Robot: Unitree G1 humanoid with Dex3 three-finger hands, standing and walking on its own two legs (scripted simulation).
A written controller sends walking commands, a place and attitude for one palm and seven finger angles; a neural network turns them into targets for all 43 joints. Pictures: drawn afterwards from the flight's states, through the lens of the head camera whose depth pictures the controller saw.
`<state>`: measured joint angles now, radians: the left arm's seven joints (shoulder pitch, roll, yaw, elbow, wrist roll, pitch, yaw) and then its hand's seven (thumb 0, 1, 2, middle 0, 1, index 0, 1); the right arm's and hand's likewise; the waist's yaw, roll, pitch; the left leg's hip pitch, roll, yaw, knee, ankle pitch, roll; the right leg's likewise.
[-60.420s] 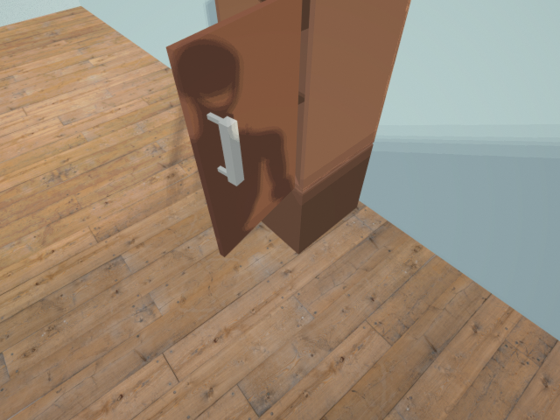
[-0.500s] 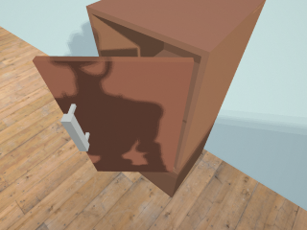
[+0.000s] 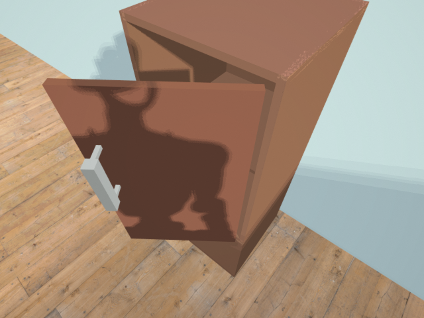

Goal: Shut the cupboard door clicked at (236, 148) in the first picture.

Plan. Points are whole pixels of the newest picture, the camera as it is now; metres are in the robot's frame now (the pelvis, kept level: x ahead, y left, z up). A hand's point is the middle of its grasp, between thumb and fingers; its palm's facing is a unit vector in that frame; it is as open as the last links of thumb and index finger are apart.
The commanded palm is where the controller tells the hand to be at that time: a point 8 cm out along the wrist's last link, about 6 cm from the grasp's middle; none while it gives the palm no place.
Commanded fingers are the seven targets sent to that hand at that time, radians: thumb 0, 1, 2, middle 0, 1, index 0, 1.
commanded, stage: look again from close up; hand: left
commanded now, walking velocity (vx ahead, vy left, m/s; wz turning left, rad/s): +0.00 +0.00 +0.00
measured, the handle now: (105, 179) +0.37 +0.26 +0.03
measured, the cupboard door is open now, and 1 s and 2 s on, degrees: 37 37 37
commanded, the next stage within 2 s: shuffle to correct the standing spot in 0.12 s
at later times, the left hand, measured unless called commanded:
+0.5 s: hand out of the picture +0.01 +0.19 -0.18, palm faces +0.03 -0.97 -0.24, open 7.4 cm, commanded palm none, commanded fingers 0.00 0.90 0.90 -0.20 -0.30 -0.20 -0.30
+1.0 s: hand out of the picture -0.07 +0.20 -0.18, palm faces +0.00 -0.98 -0.19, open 7.3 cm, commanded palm none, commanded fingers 0.00 0.90 0.90 -0.20 -0.30 -0.20 -0.30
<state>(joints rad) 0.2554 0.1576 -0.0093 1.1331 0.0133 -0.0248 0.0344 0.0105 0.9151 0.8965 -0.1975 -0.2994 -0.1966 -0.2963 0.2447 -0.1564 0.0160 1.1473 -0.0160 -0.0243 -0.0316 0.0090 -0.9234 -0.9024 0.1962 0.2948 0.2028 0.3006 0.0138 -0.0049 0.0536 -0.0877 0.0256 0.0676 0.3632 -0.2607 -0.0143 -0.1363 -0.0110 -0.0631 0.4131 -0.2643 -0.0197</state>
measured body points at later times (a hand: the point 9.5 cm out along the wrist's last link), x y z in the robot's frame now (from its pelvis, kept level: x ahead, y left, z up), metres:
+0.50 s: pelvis -0.03 +0.00 -0.01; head +0.01 -0.01 +0.44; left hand +0.01 +0.24 -0.16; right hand +0.00 -0.23 -0.17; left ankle -0.04 +0.12 -0.74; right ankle -0.03 -0.10 -0.74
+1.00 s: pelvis -0.07 +0.02 +0.00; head -0.06 +0.02 +0.45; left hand -0.07 +0.25 -0.16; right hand -0.07 -0.20 -0.16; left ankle -0.05 +0.13 -0.74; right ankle -0.09 -0.09 -0.74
